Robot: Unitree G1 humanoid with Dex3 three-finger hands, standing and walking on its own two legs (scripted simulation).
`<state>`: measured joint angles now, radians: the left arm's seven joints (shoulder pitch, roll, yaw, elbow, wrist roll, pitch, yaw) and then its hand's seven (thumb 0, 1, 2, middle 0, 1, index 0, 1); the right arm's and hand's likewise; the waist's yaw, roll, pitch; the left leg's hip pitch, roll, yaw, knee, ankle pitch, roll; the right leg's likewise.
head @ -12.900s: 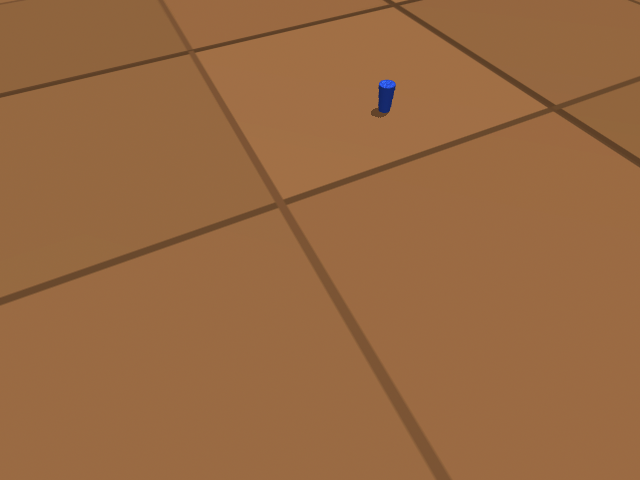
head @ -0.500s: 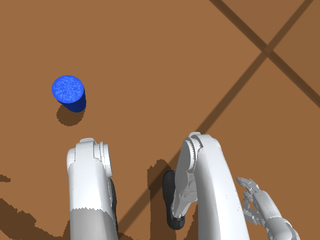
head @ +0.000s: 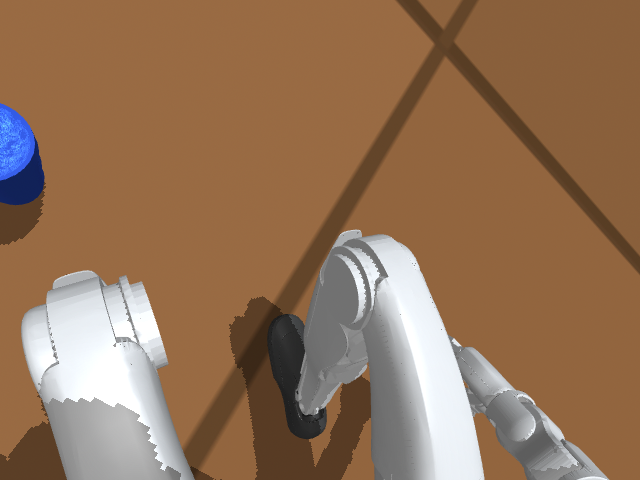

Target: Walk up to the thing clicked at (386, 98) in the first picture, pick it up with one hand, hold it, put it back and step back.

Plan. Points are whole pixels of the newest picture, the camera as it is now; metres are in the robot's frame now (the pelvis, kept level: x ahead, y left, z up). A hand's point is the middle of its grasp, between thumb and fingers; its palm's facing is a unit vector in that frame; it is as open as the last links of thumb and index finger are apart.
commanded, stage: close in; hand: left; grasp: from the side
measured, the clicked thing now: (1, 164) +0.47 +0.29 -0.23
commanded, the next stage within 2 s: rest palm in 0.58 s
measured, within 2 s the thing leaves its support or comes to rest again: leaves its support in 1.84 s
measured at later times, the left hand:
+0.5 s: hand out of the picture +0.42 +0.31 -0.19, palm faces +0.26 -0.97 +0.00, open 17.7 cm
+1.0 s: hand out of the picture +0.43 +0.29 -0.20, palm faces +0.30 -0.95 +0.01, open 14.8 cm
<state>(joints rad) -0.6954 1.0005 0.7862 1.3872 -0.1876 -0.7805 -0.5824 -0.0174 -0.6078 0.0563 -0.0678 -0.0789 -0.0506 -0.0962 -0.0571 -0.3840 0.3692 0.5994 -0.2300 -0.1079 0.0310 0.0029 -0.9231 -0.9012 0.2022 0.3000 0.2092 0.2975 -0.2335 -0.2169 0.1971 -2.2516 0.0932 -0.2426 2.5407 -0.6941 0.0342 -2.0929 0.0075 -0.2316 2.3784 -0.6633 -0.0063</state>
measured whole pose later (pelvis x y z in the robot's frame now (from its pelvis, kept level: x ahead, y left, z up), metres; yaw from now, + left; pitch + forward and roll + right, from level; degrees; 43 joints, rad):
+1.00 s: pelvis -0.01 +0.01 -0.02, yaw -4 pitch +11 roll -18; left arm -0.67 0.92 0.51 1.50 -0.16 -1.10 -0.14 -0.01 -0.23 0.26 -0.25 -0.22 -0.24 -0.22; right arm -0.19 -0.38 0.56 0.55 -0.37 -0.01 0.10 0.00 -0.91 -0.90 0.20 0.30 0.21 0.30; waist -0.24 -0.30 0.32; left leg -2.22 0.08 -0.39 2.67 -0.71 0.03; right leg -2.02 0.05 -0.33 2.41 -0.63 0.03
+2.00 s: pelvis -0.01 +0.01 -0.01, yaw -4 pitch +14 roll -17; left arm -0.64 0.83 0.52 1.19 -0.10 -0.90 -0.07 -0.03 -0.59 0.95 -0.72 -1.03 -0.65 -1.10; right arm -0.12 -0.35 0.47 0.55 -0.33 0.05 0.10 0.00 -0.92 -0.90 0.20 0.30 0.21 0.30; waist -0.22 -0.26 0.28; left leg -2.22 0.08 -0.36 2.61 -0.71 0.02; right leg -2.03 0.05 -0.31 2.37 -0.63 0.02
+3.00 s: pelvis +0.02 -0.01 +0.04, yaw +5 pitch +31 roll -7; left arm -0.61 0.51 0.50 0.83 -0.17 -0.54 -0.25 -0.03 -0.61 1.00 -0.72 -1.03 -0.66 -1.10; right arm 0.08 -0.30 0.09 0.66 -0.08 0.03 0.05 0.00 -0.91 -0.90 0.20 0.30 0.21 0.30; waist -0.13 -0.03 -0.05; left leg -2.22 0.08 -0.13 2.36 -0.70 0.01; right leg -2.12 -0.02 -0.14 2.29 -0.71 -0.03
